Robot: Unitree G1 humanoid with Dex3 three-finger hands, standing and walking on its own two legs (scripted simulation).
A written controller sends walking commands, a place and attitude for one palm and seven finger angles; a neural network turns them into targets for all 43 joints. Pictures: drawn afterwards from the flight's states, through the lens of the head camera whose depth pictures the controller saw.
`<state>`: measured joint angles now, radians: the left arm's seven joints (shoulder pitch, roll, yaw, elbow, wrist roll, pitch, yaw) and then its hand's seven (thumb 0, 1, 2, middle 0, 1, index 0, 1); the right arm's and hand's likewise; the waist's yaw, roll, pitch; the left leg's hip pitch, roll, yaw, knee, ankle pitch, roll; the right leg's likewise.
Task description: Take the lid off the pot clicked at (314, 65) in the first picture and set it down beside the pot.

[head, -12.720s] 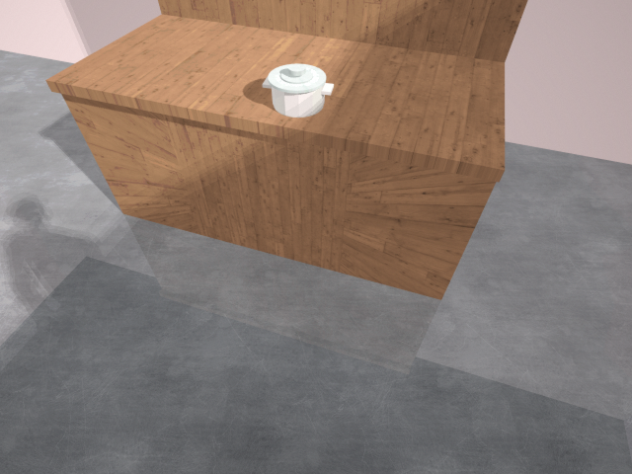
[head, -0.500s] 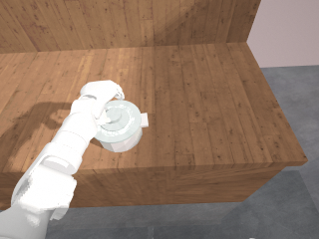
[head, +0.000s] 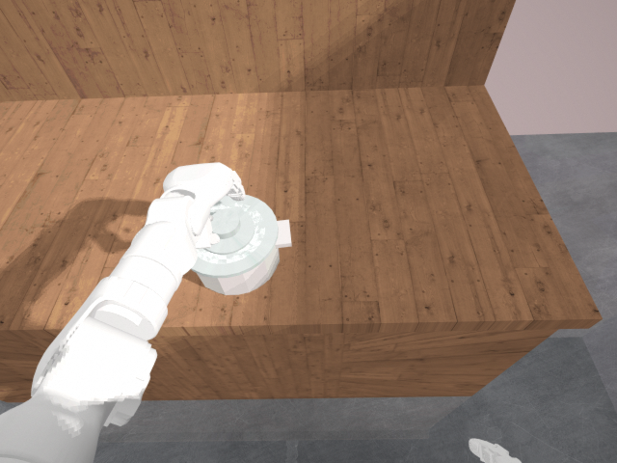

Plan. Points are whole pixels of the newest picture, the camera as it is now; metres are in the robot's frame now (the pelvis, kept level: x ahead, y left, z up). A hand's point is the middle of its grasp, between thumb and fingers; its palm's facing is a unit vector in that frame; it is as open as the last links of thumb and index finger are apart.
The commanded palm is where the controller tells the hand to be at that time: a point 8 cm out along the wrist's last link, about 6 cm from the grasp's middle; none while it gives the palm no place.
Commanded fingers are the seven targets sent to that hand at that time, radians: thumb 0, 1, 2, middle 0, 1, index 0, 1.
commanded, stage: lower the open fingers around the knob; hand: left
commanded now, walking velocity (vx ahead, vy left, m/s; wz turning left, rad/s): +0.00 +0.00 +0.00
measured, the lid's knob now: (224, 224) +0.47 +0.14 -0.01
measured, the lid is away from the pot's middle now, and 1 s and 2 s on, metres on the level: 0.00 0.00 0.01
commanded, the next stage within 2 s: close the fingers and squeeze the knob in 1.94 s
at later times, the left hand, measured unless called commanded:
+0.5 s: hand (212, 227) +0.44 +0.15 +0.02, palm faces -0.39 -0.05 -0.92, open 10.2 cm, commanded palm +0.45 +0.15 +0.08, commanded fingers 0.00 -0.24 1.28 -0.81 -0.08 -0.81 -0.08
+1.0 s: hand (211, 227) +0.45 +0.16 +0.02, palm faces -0.38 -0.07 -0.92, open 10.2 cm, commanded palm +0.45 +0.15 +0.07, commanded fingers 0.00 -0.24 1.28 -0.81 -0.08 -0.81 -0.08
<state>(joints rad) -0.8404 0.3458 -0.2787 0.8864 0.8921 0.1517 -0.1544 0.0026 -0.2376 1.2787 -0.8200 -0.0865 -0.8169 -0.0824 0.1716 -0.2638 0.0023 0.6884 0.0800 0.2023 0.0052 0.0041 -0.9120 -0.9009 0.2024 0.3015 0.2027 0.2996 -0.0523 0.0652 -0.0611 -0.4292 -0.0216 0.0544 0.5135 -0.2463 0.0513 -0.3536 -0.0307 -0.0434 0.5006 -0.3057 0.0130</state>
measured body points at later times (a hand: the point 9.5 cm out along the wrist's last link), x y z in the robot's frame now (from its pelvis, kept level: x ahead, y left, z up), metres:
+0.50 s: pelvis +0.00 +0.00 +0.00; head +0.06 -0.01 +0.44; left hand +0.46 +0.15 +0.08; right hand +0.07 -0.27 -0.14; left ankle +0.00 +0.09 -0.73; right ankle -0.04 -0.13 -0.73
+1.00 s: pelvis -0.01 +0.01 -0.01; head +0.06 +0.00 +0.44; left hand +0.46 +0.16 +0.07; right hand +0.05 -0.26 -0.14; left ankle +0.00 +0.09 -0.73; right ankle -0.04 -0.13 -0.73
